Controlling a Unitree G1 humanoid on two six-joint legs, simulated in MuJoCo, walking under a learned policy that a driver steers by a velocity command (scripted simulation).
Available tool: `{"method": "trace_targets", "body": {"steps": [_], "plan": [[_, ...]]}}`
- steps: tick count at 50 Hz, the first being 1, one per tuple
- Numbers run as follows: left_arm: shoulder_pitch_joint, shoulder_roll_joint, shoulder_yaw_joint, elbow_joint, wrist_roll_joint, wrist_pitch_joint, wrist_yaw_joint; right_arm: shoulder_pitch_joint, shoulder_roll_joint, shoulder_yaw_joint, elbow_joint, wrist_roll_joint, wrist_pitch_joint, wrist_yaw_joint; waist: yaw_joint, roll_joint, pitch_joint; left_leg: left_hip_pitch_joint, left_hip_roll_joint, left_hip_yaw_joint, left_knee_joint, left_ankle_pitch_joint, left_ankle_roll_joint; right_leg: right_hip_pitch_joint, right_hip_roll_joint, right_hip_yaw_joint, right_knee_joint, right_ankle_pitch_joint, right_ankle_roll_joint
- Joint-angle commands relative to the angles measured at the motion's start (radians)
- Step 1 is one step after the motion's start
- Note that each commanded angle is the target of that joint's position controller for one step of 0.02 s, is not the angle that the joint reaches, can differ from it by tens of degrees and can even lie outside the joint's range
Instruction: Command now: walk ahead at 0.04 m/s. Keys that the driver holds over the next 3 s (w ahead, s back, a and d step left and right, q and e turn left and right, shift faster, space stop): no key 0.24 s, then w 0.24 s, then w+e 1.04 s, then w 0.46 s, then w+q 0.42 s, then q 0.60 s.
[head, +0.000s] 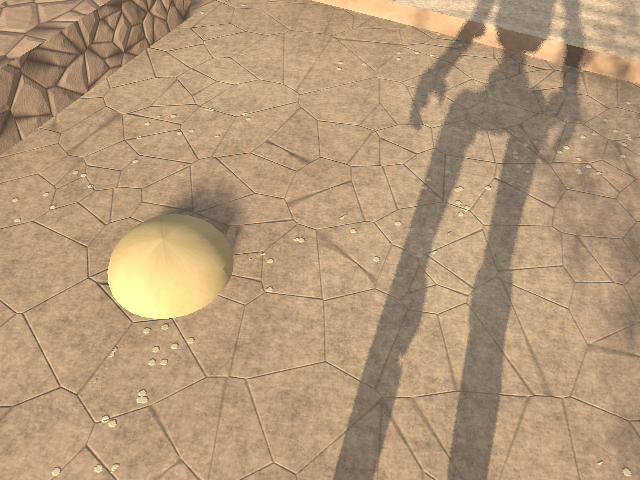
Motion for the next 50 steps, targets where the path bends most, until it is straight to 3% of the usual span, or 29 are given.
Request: {"method": "trace_targets", "body": {"steps": [1, 12, 14, 15, 17, 18, 20, 22, 24, 26, 27, 28, 29, 30, 31, 32, 34, 36, 41, 45, 46, 48, 50], "plan": [[-0.005, 0.121, 0.03, -0.038, 0.001, -0.002, 0.002, 0.03, -0.109, -0.027, -0.02, -0.002, 0.002, -0.006, -0.002, -0.001, -0.07, 0.005, 0.017, -0.017, -0.043, 0.381, 0.021, 0.082, -0.085, 0.087, -0.061, 0.513, -0.034], [-0.022, 0.124, 0.03, 0.058, 0.004, 0.005, 0.02, 0.013, -0.112, -0.029, 0.089, -0.004, -0.007, -0.021, 0.0, -0.012, -0.013, -0.013, 0.015, -0.007, -0.091, 0.27, 0.015, 0.047, -0.077, 0.089, -0.133, 0.279, -0.02], [0.009, 0.152, 0.042, 0.085, -0.005, 0.013, 0.027, 0.034, -0.103, -0.029, 0.117, 0.004, -0.01, -0.022, 0.01, -0.048, -0.015, -0.059, -0.034, 0.052, -0.034, 0.03, 0.026, 0.049, -0.077, 0.117, -0.179, -0.09, -0.046], [0.033, 0.179, 0.051, 0.095, -0.01, 0.016, 0.031, 0.019, -0.098, -0.029, 0.112, 0.006, -0.016, -0.021, 0.024, -0.091, 0.015, -0.132, -0.05, 0.077, 0.033, -0.061, 0.033, 0.037, -0.126, 0.199, -0.237, -0.303, -0.08], [0.094, 0.222, 0.065, 0.117, -0.013, 0.013, 0.039, -0.04, -0.092, -0.026, 0.078, 0.017, -0.045, -0.014, 0.048, -0.183, 0.088, -0.266, -0.029, 0.093, 0.191, -0.116, 0.052, 0.008, -0.3, 0.458, -0.39, -0.543, -0.18], [0.107, 0.227, 0.069, 0.121, -0.008, 0.004, 0.045, -0.06, -0.099, -0.029, 0.07, 0.024, -0.063, -0.006, 0.053, -0.186, 0.117, -0.312, 0.004, 0.06, 0.283, -0.142, 0.066, -0.01, -0.353, 0.534, -0.428, -0.528, -0.212], [0.09, 0.222, 0.073, 0.114, -0.007, -0.019, 0.045, -0.051, -0.103, -0.034, 0.073, 0.033, -0.089, 0.011, 0.035, -0.154, 0.105, -0.392, 0.057, 0.022, 0.38, -0.202, 0.093, 0.036, -0.39, 0.547, -0.444, -0.422, -0.221], [0.026, 0.215, 0.073, 0.09, -0.028, -0.026, 0.043, -0.026, -0.098, -0.034, 0.091, 0.032, -0.107, 0.023, 0.0, -0.118, 0.073, -0.305, 0.07, 0.045, 0.256, -0.153, 0.109, 0.02, -0.329, 0.407, -0.44, -0.278, -0.166], [-0.02, 0.224, 0.077, 0.081, -0.043, -0.017, 0.039, 0.049, -0.072, -0.034, 0.141, 0.021, -0.118, 0.034, -0.048, -0.107, 0.029, -0.071, 0.017, 0.123, 0.064, 0.025, 0.097, -0.079, -0.227, 0.233, -0.384, -0.157, -0.127], [0.007, 0.189, 0.068, 0.092, -0.045, -0.001, 0.036, 0.18, -0.071, -0.045, 0.21, 0.012, -0.117, 0.036, -0.093, -0.063, 0.009, 0.153, -0.051, 0.18, -0.058, 0.144, 0.066, -0.207, -0.153, 0.17, -0.253, -0.185, -0.107], [-0.011, 0.132, 0.05, 0.081, -0.037, -0.002, 0.03, 0.257, -0.088, -0.052, 0.228, 0.015, -0.116, 0.032, -0.125, 0.002, 0.003, 0.257, 0.028, 0.07, -0.118, 0.086, 0.077, -0.308, -0.105, 0.14, -0.102, -0.17, -0.07], [-0.024, 0.037, 0.024, 0.059, -0.016, -0.009, 0.017, 0.34, -0.147, -0.059, 0.223, 0.012, -0.117, 0.021, -0.144, 0.223, -0.049, 0.326, 0.258, -0.23, -0.245, -0.076, 0.127, -0.415, -0.018, 0.044, 0.261, -0.198, 0.003], [-0.027, 0.073, 0.038, 0.022, -0.048, -0.022, 0.024, 0.34, -0.244, -0.075, 0.218, -0.011, -0.13, 0.033, -0.13, 0.275, 0.008, 0.236, 0.411, -0.553, -0.374, -0.379, 0.272, -0.57, 0.023, 0.122, 0.459, -0.254, -0.009], [-0.026, 0.135, 0.051, 0.02, -0.067, -0.032, 0.028, 0.249, -0.202, -0.063, 0.191, -0.004, -0.146, 0.034, -0.089, 0.167, 0.093, 0.188, 0.416, -0.555, -0.408, -0.487, 0.284, -0.654, -0.044, 0.186, 0.574, -0.174, -0.024], [-0.001, 0.156, 0.06, 0.032, -0.067, -0.039, 0.024, 0.177, -0.151, -0.048, 0.172, 0.008, -0.157, 0.034, -0.055, 0.134, 0.128, 0.182, 0.373, -0.448, -0.408, -0.389, 0.24, -0.685, -0.068, 0.203, 0.597, -0.067, -0.033], [0.031, 0.151, 0.064, 0.056, -0.054, -0.04, 0.023, 0.133, -0.129, -0.04, 0.158, 0.01, -0.16, 0.037, -0.032, 0.113, 0.113, 0.178, 0.326, -0.325, -0.406, -0.238, 0.198, -0.656, -0.086, 0.203, 0.59, 0.009, -0.03], [0.03, 0.139, 0.072, 0.069, -0.04, -0.037, 0.015, 0.132, -0.088, -0.028, 0.16, -0.005, -0.159, 0.037, -0.033, 0.1, 0.099, 0.176, 0.251, -0.106, -0.393, 0.063, 0.14, -0.606, -0.101, 0.186, 0.547, 0.143, -0.015], [0.022, 0.1, 0.07, 0.069, -0.039, -0.026, 0.004, 0.183, -0.079, -0.024, 0.174, -0.02, -0.158, 0.032, -0.046, 0.091, 0.073, 0.169, 0.215, 0.022, -0.381, 0.247, 0.138, -0.583, -0.098, 0.15, 0.54, 0.225, 0.006], [-0.142, 0.052, 0.052, -0.027, -0.032, -0.018, -0.009, 0.185, -0.118, -0.025, 0.164, -0.019, -0.147, 0.009, -0.071, 0.064, 0.119, 0.098, 0.201, 0.175, -0.423, 0.386, 0.148, -0.532, -0.096, 0.059, 0.274, 0.372, 0.038], [-0.252, 0.031, 0.038, -0.094, -0.031, -0.022, -0.04, 0.246, -0.139, -0.032, 0.177, -0.002, -0.131, 0.005, -0.093, 0.045, 0.148, 0.191, 0.244, 0.242, -0.386, 0.521, 0.151, -0.516, -0.089, -0.019, 0.13, 0.345, -0.002], [-0.262, 0.034, 0.039, -0.108, -0.032, -0.024, -0.048, 0.246, -0.146, -0.036, 0.174, 0.002, -0.124, 0.006, -0.084, 0.048, 0.144, 0.224, 0.254, 0.258, -0.355, 0.609, 0.15, -0.502, -0.081, -0.036, 0.107, 0.312, -0.019], [-0.24, 0.061, 0.052, -0.126, -0.032, -0.022, -0.06, 0.222, -0.177, -0.046, 0.158, 0.005, -0.112, 0.002, -0.037, 0.086, 0.09, 0.271, 0.268, 0.29, -0.238, 0.973, 0.142, -0.404, -0.032, -0.087, 0.093, 0.23, -0.061], [-0.082, 0.126, 0.086, -0.102, -0.036, -0.013, -0.061, 0.191, -0.21, -0.06, 0.136, 0.003, -0.095, -0.007, 0.066, 0.132, -0.027, 0.271, 0.276, 0.299, 0.009, 1.269, 0.134, -0.192, 0.036, -0.117, 0.103, 0.145, -0.113]]}}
